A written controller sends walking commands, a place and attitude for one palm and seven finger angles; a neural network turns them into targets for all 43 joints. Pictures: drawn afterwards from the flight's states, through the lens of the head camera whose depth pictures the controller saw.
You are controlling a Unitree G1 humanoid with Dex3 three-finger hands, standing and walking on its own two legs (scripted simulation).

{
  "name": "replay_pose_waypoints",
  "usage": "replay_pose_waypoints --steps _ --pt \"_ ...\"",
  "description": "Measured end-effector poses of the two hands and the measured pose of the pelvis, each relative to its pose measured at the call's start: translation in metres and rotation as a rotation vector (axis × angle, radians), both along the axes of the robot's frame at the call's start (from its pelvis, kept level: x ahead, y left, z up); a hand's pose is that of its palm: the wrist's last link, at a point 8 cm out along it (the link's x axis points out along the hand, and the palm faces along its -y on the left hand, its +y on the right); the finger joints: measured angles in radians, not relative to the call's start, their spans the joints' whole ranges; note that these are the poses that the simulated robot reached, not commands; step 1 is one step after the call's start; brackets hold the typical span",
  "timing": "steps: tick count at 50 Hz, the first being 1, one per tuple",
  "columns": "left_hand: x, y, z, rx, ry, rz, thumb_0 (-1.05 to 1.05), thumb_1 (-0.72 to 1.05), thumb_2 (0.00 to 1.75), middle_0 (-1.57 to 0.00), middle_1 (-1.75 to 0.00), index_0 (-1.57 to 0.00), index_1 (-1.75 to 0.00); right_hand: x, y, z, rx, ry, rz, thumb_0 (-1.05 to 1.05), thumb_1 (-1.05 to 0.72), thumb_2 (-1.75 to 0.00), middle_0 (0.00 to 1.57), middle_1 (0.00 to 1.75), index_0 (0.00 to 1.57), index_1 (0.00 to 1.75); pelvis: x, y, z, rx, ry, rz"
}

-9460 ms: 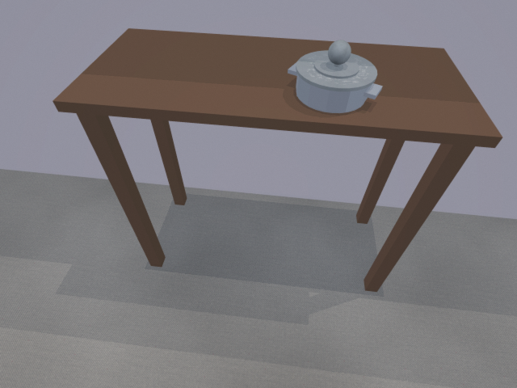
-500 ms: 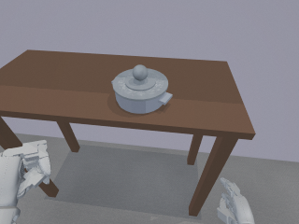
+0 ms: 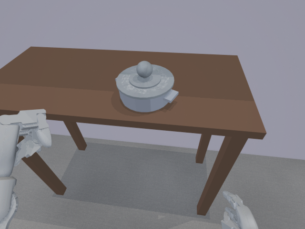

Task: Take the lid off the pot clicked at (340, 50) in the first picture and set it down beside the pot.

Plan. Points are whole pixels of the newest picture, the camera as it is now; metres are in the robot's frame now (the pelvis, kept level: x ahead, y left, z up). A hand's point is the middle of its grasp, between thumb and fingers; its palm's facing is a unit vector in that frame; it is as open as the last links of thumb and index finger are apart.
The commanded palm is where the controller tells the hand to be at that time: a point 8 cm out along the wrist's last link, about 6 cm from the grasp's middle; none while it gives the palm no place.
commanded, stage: reach forward and open the fingers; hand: left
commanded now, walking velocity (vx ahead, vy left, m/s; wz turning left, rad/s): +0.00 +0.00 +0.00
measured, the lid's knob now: (144, 69) +0.53 +0.11 +0.17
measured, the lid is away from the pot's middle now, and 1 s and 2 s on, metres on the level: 0.00 0.00 0.00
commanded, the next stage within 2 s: move the open hand above the knob in 1.16 s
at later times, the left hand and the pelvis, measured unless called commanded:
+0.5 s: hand (42, 124) +0.24 +0.27 +0.21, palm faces +0.14 -0.05 -0.99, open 4.6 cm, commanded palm +0.20 +0.26 +0.27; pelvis -0.01 -0.01 +0.00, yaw +2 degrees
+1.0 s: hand (50, 103) +0.27 +0.26 +0.23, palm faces -0.02 +0.02 -1.00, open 9.8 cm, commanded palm +0.23 +0.25 +0.31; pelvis -0.04 +0.00 +0.00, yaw +2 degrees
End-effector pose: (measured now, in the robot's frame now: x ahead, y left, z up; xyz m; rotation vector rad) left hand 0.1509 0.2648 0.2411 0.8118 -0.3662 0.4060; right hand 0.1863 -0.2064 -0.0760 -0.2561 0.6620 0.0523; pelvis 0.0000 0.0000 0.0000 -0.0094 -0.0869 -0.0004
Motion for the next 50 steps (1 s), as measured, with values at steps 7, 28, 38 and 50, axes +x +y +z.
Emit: replay_pose_waypoints --steps 7,28,38,50 --pt "0.012 -0.004 0.01 0.405 0.173 0.164 0.0 0.77 0.99 -1.29 -1.33 -1.29 -1.34 0.022 -0.002 -0.011 0.033 0.05 0.001 0.02 -0.9 -0.9 0.2 0.3 0.21 0.3 -0.008 0.0 -0.004 0.008 0.038 0.002" --pt "0.066 -0.001 0.018 0.621 0.518 0.155 0.0 0.13 1.41 -1.14 -0.63 -1.13 -0.63 0.044 0.01 0.008 0.082 -0.01 0.044 0.01 -0.91 -0.9 0.2 0.3 0.21 0.3 -0.016 -0.01 0.0 0.007 0.007 0.03" --pt "0.083 -0.006 0.033 0.697 0.576 0.082 0.0 -0.23 1.61 -1.03 -0.28 -1.02 -0.29 0.011 -0.003 -0.01 0.069 0.063 0.004 0.01 -0.91 -0.9 0.2 0.3 0.2 0.3 -0.027 -0.007 0.0 0.005 0.014 0.031" --pt "0.103 -0.01 0.046 0.72 0.584 0.028 0.0 -0.41 1.72 -0.94 -0.1 -0.94 -0.11 -0.015 -0.006 -0.017 0.068 0.083 -0.035 0.02 -0.91 -0.9 0.2 0.3 0.2 0.3 -0.036 0.0 -0.001 0.005 0.018 0.027"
